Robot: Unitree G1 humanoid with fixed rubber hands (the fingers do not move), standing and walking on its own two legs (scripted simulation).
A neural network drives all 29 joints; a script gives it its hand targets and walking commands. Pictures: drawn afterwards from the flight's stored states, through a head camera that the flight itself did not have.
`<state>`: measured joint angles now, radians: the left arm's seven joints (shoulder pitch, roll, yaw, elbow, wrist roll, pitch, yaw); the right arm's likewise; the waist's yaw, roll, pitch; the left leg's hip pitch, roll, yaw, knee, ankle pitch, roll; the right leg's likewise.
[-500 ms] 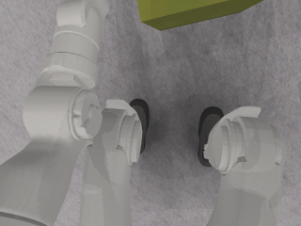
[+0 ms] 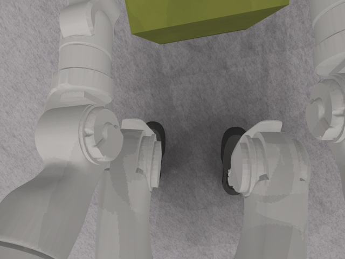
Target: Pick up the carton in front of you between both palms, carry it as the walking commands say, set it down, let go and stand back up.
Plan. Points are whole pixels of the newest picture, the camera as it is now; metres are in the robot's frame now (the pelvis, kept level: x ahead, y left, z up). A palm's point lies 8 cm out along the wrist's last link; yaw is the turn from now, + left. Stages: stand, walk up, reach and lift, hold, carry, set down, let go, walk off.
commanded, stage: reach and lift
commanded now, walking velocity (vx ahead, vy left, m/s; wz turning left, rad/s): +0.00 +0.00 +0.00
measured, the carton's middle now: out of the picture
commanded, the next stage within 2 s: none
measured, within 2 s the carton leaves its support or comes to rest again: leaves its support in 0.02 s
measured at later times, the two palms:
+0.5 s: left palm out of the picture +0.50 +0.12 +0.02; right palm out of the picture +0.52 -0.18 +0.02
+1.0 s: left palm out of the picture +0.47 +0.12 +0.17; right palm out of the picture +0.47 -0.18 +0.17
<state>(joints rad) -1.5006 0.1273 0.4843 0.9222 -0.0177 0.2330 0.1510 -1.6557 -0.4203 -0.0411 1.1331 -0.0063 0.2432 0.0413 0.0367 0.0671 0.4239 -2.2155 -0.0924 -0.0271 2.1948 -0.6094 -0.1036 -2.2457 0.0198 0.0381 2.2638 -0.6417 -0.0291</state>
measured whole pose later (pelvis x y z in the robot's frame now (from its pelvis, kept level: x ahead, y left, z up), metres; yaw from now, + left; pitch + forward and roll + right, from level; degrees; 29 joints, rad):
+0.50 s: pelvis -0.02 +0.02 +0.10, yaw -4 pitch +43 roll +3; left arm -1.17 -0.08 0.65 0.64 0.23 0.37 0.12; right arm -1.35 -0.18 -0.37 0.94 -0.27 0.37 0.04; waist 0.03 0.02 -0.04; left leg -2.09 -0.11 -0.06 1.83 -0.49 -0.09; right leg -2.12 0.10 0.09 1.86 -0.48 0.04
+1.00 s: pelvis +0.02 +0.01 +0.21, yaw -5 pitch +38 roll +2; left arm -0.84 -0.12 0.54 0.57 0.21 0.38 0.08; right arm -0.93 -0.01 -0.38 0.72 -0.26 0.40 0.01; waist 0.03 0.02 -0.21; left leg -1.67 -0.10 -0.09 1.48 -0.48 -0.07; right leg -1.69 0.10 0.11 1.50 -0.48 0.03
